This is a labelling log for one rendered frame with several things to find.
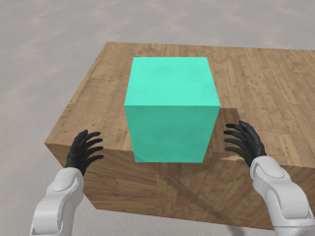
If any left robot forearm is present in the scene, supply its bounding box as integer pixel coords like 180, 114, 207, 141
30, 167, 85, 236

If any pedestal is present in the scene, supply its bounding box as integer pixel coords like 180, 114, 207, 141
44, 41, 315, 231

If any robot right hand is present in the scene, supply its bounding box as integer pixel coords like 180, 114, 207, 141
223, 120, 267, 167

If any robot left hand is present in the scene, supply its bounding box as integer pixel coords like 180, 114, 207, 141
65, 130, 104, 177

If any right robot forearm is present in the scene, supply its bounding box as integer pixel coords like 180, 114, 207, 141
250, 155, 315, 236

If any carton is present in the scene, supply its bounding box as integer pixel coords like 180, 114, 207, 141
124, 57, 221, 163

